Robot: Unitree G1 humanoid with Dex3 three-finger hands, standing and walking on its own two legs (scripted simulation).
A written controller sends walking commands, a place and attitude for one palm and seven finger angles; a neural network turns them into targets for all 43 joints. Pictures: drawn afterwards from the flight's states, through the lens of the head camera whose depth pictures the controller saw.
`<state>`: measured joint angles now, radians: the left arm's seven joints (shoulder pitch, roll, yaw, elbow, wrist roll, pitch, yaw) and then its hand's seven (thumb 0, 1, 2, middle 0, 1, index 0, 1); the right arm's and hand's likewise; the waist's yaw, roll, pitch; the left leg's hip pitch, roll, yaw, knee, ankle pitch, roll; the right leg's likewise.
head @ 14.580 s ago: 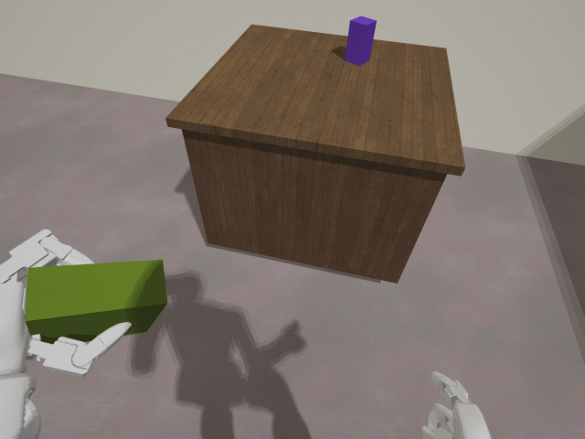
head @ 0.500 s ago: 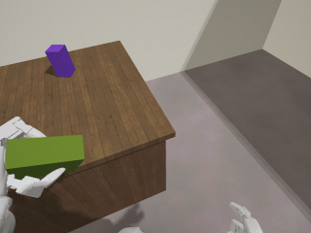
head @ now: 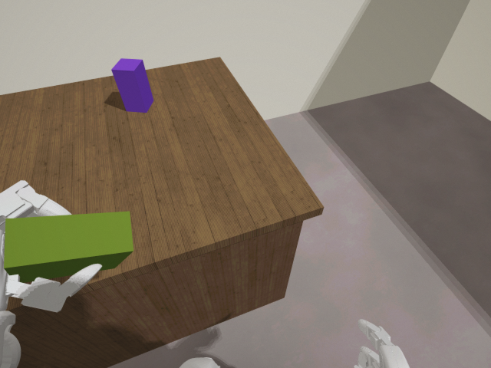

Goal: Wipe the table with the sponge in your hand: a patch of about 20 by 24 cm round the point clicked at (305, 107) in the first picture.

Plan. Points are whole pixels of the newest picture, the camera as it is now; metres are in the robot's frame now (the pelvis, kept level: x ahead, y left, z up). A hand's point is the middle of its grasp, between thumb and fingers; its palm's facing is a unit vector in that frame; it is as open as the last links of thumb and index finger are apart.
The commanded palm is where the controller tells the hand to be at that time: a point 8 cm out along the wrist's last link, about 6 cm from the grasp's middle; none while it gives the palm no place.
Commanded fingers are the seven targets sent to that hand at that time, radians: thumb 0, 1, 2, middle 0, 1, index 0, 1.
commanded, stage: shuffle to correct the standing spot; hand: left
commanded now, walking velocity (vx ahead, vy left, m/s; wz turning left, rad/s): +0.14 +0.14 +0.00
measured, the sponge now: (88, 246) +0.22 +0.21 +0.16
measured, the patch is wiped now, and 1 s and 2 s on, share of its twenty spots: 0.00 0.00 0.00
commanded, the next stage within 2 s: none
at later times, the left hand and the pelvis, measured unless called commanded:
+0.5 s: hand out of the picture +0.21 +0.33 +0.18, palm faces +0.43 -0.81 -0.40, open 9.2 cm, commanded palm +0.17 +0.36 +0.19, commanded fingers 0.00 0.10 1.30 -1.20 -1.60 -1.20 -1.60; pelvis +0.01 +0.08 +0.00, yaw +0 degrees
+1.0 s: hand out of the picture +0.24 +0.35 +0.17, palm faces +0.39 -0.83 -0.41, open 9.2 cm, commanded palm +0.17 +0.39 +0.19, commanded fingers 0.00 0.10 1.30 -1.20 -1.60 -1.20 -1.60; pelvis +0.02 +0.11 +0.01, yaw +1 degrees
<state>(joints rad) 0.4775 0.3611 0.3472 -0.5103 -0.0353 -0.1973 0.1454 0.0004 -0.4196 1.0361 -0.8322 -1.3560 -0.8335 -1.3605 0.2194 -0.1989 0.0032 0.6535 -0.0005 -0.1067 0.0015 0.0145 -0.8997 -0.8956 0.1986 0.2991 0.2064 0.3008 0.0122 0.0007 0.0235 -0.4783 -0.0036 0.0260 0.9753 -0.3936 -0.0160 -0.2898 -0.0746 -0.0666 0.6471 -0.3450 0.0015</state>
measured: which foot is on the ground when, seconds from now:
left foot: down 0.00-1.00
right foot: down 0.00-0.10, up 0.12-0.26, down 0.28-1.00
